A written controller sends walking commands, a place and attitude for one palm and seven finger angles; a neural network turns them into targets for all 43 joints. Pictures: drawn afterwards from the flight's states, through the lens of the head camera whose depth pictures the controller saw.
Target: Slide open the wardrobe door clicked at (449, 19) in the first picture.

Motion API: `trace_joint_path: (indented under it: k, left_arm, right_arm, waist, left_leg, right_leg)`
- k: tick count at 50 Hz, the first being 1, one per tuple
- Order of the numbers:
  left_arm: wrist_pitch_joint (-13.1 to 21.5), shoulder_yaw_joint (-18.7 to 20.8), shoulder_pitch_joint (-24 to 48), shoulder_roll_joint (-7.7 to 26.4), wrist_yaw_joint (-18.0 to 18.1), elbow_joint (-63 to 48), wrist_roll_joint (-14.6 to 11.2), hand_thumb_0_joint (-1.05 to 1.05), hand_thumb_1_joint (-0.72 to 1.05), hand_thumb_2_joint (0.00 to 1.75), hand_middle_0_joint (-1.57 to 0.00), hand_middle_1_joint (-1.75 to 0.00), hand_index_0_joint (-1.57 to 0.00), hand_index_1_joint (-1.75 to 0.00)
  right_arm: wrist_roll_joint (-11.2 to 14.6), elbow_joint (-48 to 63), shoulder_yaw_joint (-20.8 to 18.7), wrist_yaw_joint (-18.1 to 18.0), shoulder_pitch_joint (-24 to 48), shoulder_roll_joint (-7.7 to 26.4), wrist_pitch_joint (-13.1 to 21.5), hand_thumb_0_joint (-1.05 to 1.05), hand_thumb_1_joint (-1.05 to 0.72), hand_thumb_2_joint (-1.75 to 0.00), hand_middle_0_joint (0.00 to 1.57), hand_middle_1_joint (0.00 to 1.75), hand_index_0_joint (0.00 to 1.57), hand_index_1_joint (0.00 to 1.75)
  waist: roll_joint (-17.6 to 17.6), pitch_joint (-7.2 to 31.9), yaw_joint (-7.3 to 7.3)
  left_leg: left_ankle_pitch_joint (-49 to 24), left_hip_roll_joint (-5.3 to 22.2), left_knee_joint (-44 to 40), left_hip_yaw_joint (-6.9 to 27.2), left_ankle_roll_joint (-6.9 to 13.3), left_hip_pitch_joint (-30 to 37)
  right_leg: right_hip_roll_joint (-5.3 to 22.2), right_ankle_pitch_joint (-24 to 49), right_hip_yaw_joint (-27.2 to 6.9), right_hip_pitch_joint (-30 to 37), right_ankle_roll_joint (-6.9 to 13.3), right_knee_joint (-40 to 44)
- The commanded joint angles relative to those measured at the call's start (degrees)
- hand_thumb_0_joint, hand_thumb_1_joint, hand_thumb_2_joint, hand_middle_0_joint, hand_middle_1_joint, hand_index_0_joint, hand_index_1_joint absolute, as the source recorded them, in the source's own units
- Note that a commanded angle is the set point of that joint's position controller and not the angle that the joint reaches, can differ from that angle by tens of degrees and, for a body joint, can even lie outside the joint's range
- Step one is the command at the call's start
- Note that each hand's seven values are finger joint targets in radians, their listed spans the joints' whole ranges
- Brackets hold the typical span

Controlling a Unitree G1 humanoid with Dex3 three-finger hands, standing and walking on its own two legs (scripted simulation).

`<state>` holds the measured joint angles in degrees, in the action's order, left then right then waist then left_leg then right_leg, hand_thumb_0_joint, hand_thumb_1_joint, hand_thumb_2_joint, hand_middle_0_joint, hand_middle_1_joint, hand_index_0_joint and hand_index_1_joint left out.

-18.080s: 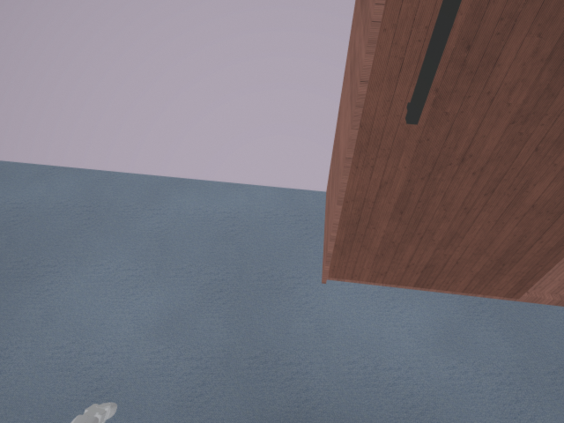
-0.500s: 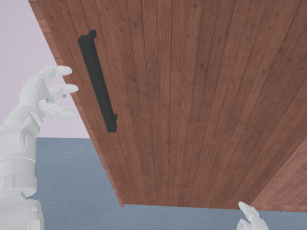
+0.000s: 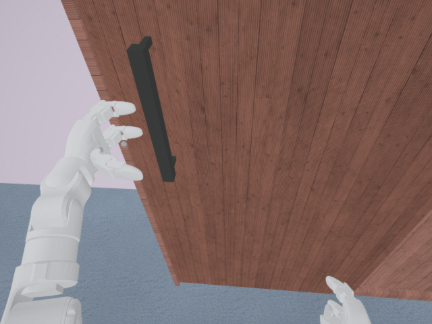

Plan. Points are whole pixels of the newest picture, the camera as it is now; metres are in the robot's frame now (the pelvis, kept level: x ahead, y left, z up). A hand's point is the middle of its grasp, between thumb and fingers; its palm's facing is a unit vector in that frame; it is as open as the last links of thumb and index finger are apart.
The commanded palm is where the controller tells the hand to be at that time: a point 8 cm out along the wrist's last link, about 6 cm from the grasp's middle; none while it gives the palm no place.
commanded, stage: move the hooked fingers beside the handle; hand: left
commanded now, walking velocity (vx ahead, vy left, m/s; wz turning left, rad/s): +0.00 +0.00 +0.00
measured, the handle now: (159, 119) +0.43 +0.13 +0.19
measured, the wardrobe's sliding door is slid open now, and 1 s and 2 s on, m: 0.00 0.00 0.00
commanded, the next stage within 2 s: feel for the door with the fingertips in 1.80 s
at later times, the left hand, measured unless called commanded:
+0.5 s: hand (110, 131) +0.37 +0.20 +0.21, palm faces +0.06 -1.00 -0.02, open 14.0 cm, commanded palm +0.34 +0.25 +0.20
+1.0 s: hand (119, 143) +0.37 +0.19 +0.18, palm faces +0.06 -1.00 -0.07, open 14.0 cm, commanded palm +0.34 +0.24 +0.21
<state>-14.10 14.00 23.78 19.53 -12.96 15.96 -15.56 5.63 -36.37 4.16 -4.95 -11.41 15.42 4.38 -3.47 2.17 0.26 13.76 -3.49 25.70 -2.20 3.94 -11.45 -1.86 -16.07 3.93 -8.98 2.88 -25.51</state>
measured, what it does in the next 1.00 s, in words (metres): stands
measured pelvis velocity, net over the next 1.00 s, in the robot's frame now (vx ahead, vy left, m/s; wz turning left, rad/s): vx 0.00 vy -0.02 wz -0.01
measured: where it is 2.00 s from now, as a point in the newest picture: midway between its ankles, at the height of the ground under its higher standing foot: outside the picture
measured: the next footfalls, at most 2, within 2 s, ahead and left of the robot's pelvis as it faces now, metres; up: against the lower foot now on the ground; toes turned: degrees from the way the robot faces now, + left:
none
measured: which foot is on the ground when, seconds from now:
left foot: down 0.00-1.00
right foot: down 0.00-1.00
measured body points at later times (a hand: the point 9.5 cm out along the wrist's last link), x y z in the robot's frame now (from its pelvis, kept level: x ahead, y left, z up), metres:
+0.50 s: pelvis -0.01 -0.01 +0.00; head -0.03 -0.02 +0.45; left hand +0.36 +0.25 +0.21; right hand +0.17 -0.24 -0.08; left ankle +0.00 +0.07 -0.74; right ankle -0.03 -0.08 -0.74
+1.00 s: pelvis +0.00 -0.02 +0.00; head -0.01 -0.04 +0.45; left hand +0.36 +0.25 +0.19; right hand +0.16 -0.27 -0.09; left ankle +0.00 +0.07 -0.74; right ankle -0.03 -0.08 -0.74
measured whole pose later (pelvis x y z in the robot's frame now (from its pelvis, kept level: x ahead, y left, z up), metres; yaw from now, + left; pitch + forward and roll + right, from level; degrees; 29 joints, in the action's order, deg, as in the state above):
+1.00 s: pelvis +0.00 -0.02 +0.00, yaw +0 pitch -1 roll +0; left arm -13.9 17.0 22.8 22.8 -12.2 16.3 -14.1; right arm 6.1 -35.6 3.2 -5.3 -12.3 16.5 4.1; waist -3.3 0.9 -0.1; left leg 13.7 -2.2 25.3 -2.2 2.7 -11.0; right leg -3.2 -15.7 3.8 -8.4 4.2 -24.6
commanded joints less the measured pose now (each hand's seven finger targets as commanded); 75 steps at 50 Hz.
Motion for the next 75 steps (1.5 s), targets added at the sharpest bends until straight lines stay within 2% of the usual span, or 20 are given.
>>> trace_joint_path:
  k: [1,5,9,17,22,25,31,34,39,41,43,46,50,55,57,60,65,68,73,75]
  left_arm:
    - [8.8,14.2,27.1,24.2,3.4,-19.8,0.2,0.0,-0.5,0.3,-0.3,-1.2,-0.3,-1.2]
    - [3.6,8.1,23.6,17.6,2.5,-7.4,1.5,0.0,-0.5,0.3,-0.3,-1.2,-0.3,-1.2]
    - [-0.1,2.1,20.6,11.5,-1.6,-4.6,0.0,0.0,-0.5,0.3,-0.3,-1.2,-0.3,-1.2]
    - [8.3,9.0,28.7,18.8,0.7,-22.6,-1.6,0.0,-0.5,0.3,-0.3,-1.2,-0.3,-1.2]
    - [3.9,8.5,25.7,18.5,3.3,-5.9,1.0,0.0,-0.5,0.3,-0.3,-1.2,-0.3,-1.2]
    - [0.7,4.9,25.3,16.1,1.6,0.6,1.4,0.0,-0.5,0.3,-0.3,-1.2,-0.3,-1.2]
    - [7.3,2.9,31.5,14.3,-1.7,-14.5,-1.2,0.0,-0.5,0.3,-0.3,-1.2,-0.3,-1.2]
    - [10.0,7.8,30.4,17.8,-0.5,-19.5,-1.6,0.0,-0.5,0.3,-0.3,-1.2,-0.3,-1.2]
    - [2.1,10.1,18.7,18.5,2.0,-0.9,0.0,0.0,-0.5,0.3,-0.3,-1.2,-0.3,-1.2]
    - [-0.6,9.5,17.4,18.8,2.2,1.4,0.9,0.0,-0.5,0.3,-0.3,-1.2,-0.3,-1.2]
    - [-1.1,7.7,20.0,18.3,1.3,-2.1,1.2,0.0,-0.5,0.3,-0.3,-1.2,-0.3,-1.2]
    - [5.0,4.5,29.5,16.6,-0.2,-17.9,0.5,0.0,-0.5,0.3,-0.3,-1.2,-0.3,-1.2]
    - [11.4,7.5,33.7,18.3,-0.5,-25.4,-1.3,0.0,-0.5,0.3,-0.3,-1.2,-0.3,-1.2]
    - [1.4,7.7,19.1,16.3,0.0,1.5,-0.7,0.0,-0.5,0.3,-0.3,-1.2,-0.3,-1.2]
    - [-2.6,4.9,16.0,14.2,0.0,5.0,0.4,0.0,-0.5,0.3,-0.3,-1.2,-0.3,-1.2]
    - [-2.4,5.3,18.7,15.6,-0.3,-2.8,0.6,0.0,-0.5,0.3,-0.3,-1.2,-0.3,-1.2]
    - [11.3,11.4,32.1,22.5,0.6,-30.1,-0.9,0.0,-0.5,0.3,-0.3,-1.2,-0.3,-1.2]
    - [11.8,12.3,28.2,22.2,1.2,-22.6,-0.6,0.0,-0.5,0.3,-0.3,-1.2,-0.3,-1.2]
    - [-1.9,4.4,15.7,13.5,-0.8,4.4,-0.1,0.0,-0.5,0.3,-0.3,-1.2,-0.3,-1.2]
    - [-5.0,1.8,18.2,12.3,-1.8,7.5,-0.2,0.0,-0.5,0.3,-0.3,-1.2,-0.3,-1.2]
  right_arm:
    - [-0.8,9.3,-2.3,-0.3,7.4,6.1,3.4,0.0,-0.9,-0.9,0.2,0.3,0.2,0.3]
    - [0.1,8.0,-2.3,-0.8,6.9,6.7,2.3,0.0,-0.9,-0.9,0.2,0.3,0.2,0.3]
    - [0.7,9.0,-2.9,-0.9,6.2,7.4,2.2,0.0,-0.9,-0.9,0.2,0.3,0.2,0.3]
    - [-0.3,9.2,-2.7,-0.9,7.7,6.4,4.2,0.0,-0.9,-0.9,0.2,0.3,0.2,0.3]
    - [0.1,6.5,-2.5,-1.2,6.9,7.1,2.7,0.0,-0.9,-0.9,0.2,0.3,0.2,0.3]
    - [0.6,6.9,-2.4,-1.2,6.2,7.6,2.0,0.0,-0.9,-0.9,0.2,0.3,0.2,0.3]
    - [0.4,9.9,-2.6,-0.9,7.2,6.6,3.7,0.0,-0.9,-0.9,0.2,0.3,0.2,0.3]
    - [-0.1,9.7,-2.7,-0.5,7.1,6.3,4.5,0.0,-0.9,-0.9,0.2,0.3,0.2,0.3]
    - [0.4,7.1,-2.8,-0.3,5.9,7.6,2.3,0.0,-0.9,-0.9,0.2,0.3,0.2,0.3]
    - [0.7,7.4,-3.3,-0.3,5.9,8.2,1.3,0.0,-0.9,-0.9,0.2,0.3,0.2,0.3]
    - [0.9,9.0,-3.2,-0.4,6.3,7.9,1.0,0.0,-0.9,-0.9,0.2,0.3,0.2,0.3]
    - [0.7,11.1,-3.0,-0.5,7.6,6.6,2.2,0.0,-0.9,-0.9,0.2,0.3,0.2,0.3]
    - [-0.2,9.9,-2.4,-1.0,7.5,5.8,4.4,0.0,-0.9,-0.9,0.2,0.3,0.2,0.3]
    - [0.8,6.2,-2.9,-1.0,5.7,8.0,2.6,0.0,-0.9,-0.9,0.2,0.3,0.2,0.3]
    - [1.2,7.0,-3.1,-0.5,6.0,8.5,1.0,0.0,-0.9,-0.9,0.2,0.3,0.2,0.3]
    - [1.1,9.9,-3.3,-0.1,6.7,8.0,0.6,0.0,-0.9,-0.9,0.2,0.3,0.2,0.3]
    - [-0.2,12.2,-2.4,-0.2,8.8,5.5,3.2,0.0,-0.9,-0.9,0.2,0.3,0.2,0.3]
    - [-0.3,9.3,-2.4,-0.7,7.5,5.7,3.9,0.0,-0.9,-0.9,0.2,0.3,0.2,0.3]
    - [1.3,6.6,-2.8,-1.0,6.0,8.2,1.5,0.0,-0.9,-0.9,0.2,0.3,0.2,0.3]
    - [1.8,7.2,-2.9,-0.9,6.1,9.0,0.8,0.0,-0.9,-0.9,0.2,0.3,0.2,0.3]
  waist:
    - [1.3,19.0,1.94]
    - [-0.9,7.5,0.06]
    - [1.3,8.8,-1.02]
    - [-0.2,18.7,0.31]
    - [1.9,6.3,-0.49]
    - [0.9,5.2,-1.18]
    - [0.7,19.6,-1.07]
    - [-0.9,23.5,0.49]
    - [6.9,4.8,0.69]
    - [6.7,3.2,0.77]
    - [3.5,7.1,0.11]
    - [-0.7,16.8,-1.12]
    - [-4.2,24.9,-0.92]
    - [6.6,4.6,-0.59]
    - [6.1,2.8,-0.12]
    - [4.9,9.7,0.04]
    - [-2.9,26.4,0.79]
    - [-2.3,21.2,-0.02]
    - [5.9,0.2,-1.09]
    - [7.5,0.1,-1.73]
  left_leg:
    - [-21.1,4.3,-1.1,5.9,-2.1,13.2]
    - [-12.8,4.4,-3.1,5.5,-2.1,8.5]
    - [-12.8,4.3,-2.1,5.9,-1.6,9.5]
    - [-17.5,4.2,-1.5,6.7,-1.8,15.5]
    - [-7.5,4.2,-3.7,5.4,-1.3,7.6]
    - [-5.5,4.0,-3.7,5.7,-1.4,6.2]
    - [-16.5,4.1,-0.6,6.1,-1.1,15.3]
    - [-22.6,4.0,-0.2,6.2,-1.6,17.8]
    - [-10.6,4.0,-2.8,4.4,-1.1,4.4]
    - [-8.7,3.9,-2.7,4.1,-1.0,3.3]
    - [-9.5,3.6,-2.1,3.8,-0.8,4.9]
    - [-16.5,3.7,-0.3,4.3,-0.6,12.3]
    - [-24.0,3.8,0.7,5.5,-1.1,20.1]
    - [-9.6,3.7,-1.6,4.3,-0.8,5.0]
    - [-8.6,3.5,-1.8,3.7,-0.9,2.9]
    - [-12.0,3.1,-0.4,4.1,-0.6,4.8]
    - [-22.6,3.0,1.1,4.4,-0.4,15.9]
    - [-21.8,3.8,0.6,4.6,-0.8,16.0]
    - [-6.3,3.7,-1.5,4.5,-0.8,3.0]
    - [-3.7,3.6,-1.1,5.0,-0.6,1.4]
  right_leg:
    - [2.6,21.4,-3.5,2.6,-0.8,2.3]
    - [2.7,15.1,-3.2,-2.7,-0.6,4.1]
    - [2.8,16.2,-3.0,-3.9,-0.7,4.1]
    - [2.3,17.7,-3.4,-0.6,-0.9,3.4]
    - [2.7,10.3,-4.0,-3.8,-1.1,5.6]
    - [3.0,9.1,-4.1,-5.1,-1.0,5.8]
    - [2.6,19.1,-3.9,-0.7,-0.8,3.4]
    - [2.5,23.6,-3.8,2.0,-0.8,2.3]
    - [2.7,16.6,-3.8,-2.5,-1.7,4.9]
    - [3.1,14.4,-4.2,-3.3,-1.8,5.5]
    - [3.3,15.6,-4.7,-2.6,-1.9,5.0]
    - [3.0,21.5,-4.4,0.4,-1.2,3.2]
    - [2.4,25.5,-4.2,2.3,-1.0,2.0]
    - [3.0,17.4,-4.2,-3.9,-2.3,4.9]
    - [3.5,16.2,-4.4,-4.8,-2.6,5.0]
    - [3.7,20.6,-4.4,-1.7,-2.3,3.4]
    - [3.1,28.5,-5.0,5.7,-1.3,0.8]
    - [2.6,25.8,-4.4,3.1,-1.4,2.0]
    - [3.1,13.9,-4.3,-7.0,-2.8,5.5]
    - [3.5,10.4,-4.9,-8.6,-3.2,6.0]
